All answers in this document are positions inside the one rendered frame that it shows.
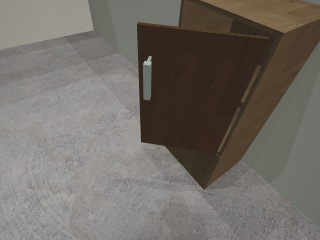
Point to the handle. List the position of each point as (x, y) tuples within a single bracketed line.
[(147, 78)]

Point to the cupboard door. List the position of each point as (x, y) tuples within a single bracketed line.
[(198, 79)]

